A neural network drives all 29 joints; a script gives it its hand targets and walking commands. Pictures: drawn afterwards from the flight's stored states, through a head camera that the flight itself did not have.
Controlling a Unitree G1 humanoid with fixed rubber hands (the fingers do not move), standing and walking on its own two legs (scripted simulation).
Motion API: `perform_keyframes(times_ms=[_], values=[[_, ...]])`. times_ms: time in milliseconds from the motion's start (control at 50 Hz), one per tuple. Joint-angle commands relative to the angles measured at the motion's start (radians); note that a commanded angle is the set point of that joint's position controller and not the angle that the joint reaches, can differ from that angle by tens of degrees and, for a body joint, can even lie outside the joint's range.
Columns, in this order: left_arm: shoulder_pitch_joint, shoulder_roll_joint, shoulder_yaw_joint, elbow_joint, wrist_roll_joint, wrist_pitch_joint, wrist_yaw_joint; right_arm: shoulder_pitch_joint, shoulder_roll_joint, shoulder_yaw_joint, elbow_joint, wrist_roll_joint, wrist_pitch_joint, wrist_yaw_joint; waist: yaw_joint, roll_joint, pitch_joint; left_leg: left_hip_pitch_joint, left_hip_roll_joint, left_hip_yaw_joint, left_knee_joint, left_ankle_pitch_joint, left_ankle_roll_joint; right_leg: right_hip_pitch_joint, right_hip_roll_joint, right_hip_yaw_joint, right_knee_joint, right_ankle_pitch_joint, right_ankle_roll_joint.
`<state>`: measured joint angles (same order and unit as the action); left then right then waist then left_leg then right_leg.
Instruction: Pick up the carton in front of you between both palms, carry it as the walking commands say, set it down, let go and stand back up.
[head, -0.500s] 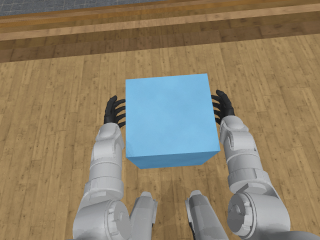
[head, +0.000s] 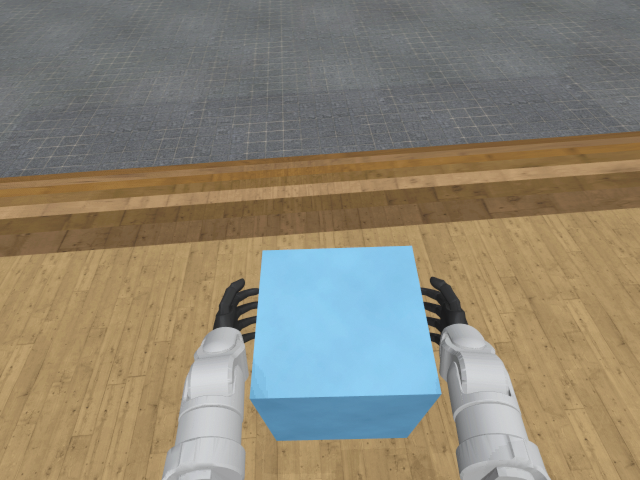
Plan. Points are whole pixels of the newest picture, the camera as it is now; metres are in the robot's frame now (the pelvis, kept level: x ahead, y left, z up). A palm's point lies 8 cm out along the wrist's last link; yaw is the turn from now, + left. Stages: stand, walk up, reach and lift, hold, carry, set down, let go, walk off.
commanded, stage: reach and lift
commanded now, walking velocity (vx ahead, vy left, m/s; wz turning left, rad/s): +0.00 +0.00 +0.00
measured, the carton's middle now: (339, 350) +0.31 +0.00 -0.07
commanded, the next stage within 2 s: hold in 1.10 s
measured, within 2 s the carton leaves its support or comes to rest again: neither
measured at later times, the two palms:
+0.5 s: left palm (223, 333) +0.29 +0.15 +0.04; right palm (459, 330) +0.29 -0.15 +0.03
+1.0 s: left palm (221, 326) +0.29 +0.15 +0.05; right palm (461, 323) +0.29 -0.15 +0.04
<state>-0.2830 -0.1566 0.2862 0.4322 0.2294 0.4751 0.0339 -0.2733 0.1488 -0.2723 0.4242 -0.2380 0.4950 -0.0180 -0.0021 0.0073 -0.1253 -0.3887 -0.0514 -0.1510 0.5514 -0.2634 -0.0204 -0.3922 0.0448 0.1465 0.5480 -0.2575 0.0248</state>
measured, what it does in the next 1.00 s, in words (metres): stands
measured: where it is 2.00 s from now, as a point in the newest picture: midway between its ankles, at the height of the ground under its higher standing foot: outside the picture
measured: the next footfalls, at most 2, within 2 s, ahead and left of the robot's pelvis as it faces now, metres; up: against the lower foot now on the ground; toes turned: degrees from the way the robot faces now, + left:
none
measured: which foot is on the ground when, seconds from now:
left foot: down 0.00-1.00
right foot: down 0.00-1.00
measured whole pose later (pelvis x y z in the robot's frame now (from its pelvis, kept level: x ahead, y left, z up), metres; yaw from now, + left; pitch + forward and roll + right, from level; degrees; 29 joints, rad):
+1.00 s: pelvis +0.00 +0.00 +0.01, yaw +0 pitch -4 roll +0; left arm -0.26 -0.15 0.24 0.31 0.28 0.67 0.00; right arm -0.25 0.15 -0.22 0.29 -0.28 0.69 0.00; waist 0.00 0.00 -0.02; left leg -0.09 -0.03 -0.15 0.38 -0.21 -0.02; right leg -0.09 0.03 0.14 0.37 -0.20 0.02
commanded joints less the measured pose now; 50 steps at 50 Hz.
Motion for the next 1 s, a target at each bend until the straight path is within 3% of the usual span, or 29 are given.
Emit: perform_keyframes(times_ms=[0, 100, 200, 380, 760, 980], values=[[-0.419, -1.01, -0.609, 0.009, -0.188, 0.049, -0.264, -0.478, 0.969, 0.616, -0.054, 0.206, 0.025, 0.25, -0.001, -0.003, -0.258, 0.222, -0.049, 0.069, -0.121, 0.296, -0.003, 0.242, 0.054, -0.077, -0.114, 0.291, -0.003], [-0.406, -0.972, -0.55, 0.012, -0.161, 0.109, -0.276, -0.459, 0.944, 0.555, -0.043, 0.183, 0.083, 0.261, -0.002, 0.001, -0.096, 0.225, -0.043, 0.076, -0.181, 0.162, 0.001, 0.244, 0.053, -0.084, -0.169, 0.156, -0.009], [-0.505, -0.986, -0.51, 0.03, -0.149, 0.112, -0.292, -0.559, 0.956, 0.512, -0.023, 0.167, 0.086, 0.277, 0.001, 0.004, -0.062, 0.212, -0.039, 0.083, -0.18, 0.056, 0.009, 0.235, 0.049, -0.094, -0.168, 0.051, -0.016], [-0.57, -0.993, -0.538, 0.008, -0.163, 0.112, -0.297, -0.615, 0.978, 0.538, -0.039, 0.172, 0.086, 0.277, -0.001, -0.004, -0.137, 0.25, -0.042, 0.09, -0.173, 0.089, 0.009, 0.278, 0.049, -0.095, -0.161, 0.089, -0.011], [-0.445, -0.955, -0.571, -0.099, -0.183, 0.154, -0.29, -0.486, 0.957, 0.577, -0.143, 0.204, 0.132, 0.262, 0.002, -0.009, -0.149, 0.328, -0.056, 0.085, -0.205, 0.268, -0.001, 0.364, 0.057, -0.08, -0.199, 0.283, 0.002], [-0.425, -0.954, -0.586, -0.142, -0.196, 0.181, -0.286, -0.468, 0.94, 0.588, -0.184, 0.215, 0.157, 0.263, 0.0, -0.004, -0.128, 0.346, -0.054, 0.079, -0.218, 0.285, -0.005, 0.374, 0.06, -0.08, -0.211, 0.286, 0.001]])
